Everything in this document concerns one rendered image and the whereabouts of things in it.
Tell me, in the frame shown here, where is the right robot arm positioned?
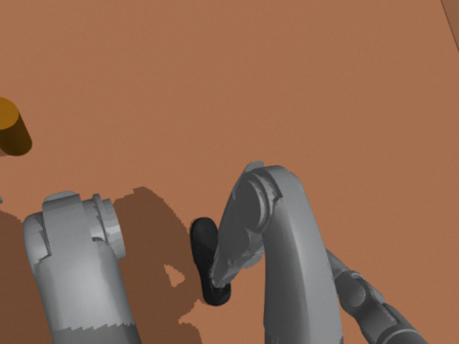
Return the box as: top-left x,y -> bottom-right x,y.
334,270 -> 428,344

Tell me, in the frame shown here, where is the can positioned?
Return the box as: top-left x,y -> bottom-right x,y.
0,97 -> 32,156

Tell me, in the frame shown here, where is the right robot foot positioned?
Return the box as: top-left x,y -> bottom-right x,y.
190,217 -> 231,306

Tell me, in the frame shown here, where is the right robot hand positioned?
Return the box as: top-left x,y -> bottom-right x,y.
326,248 -> 350,280

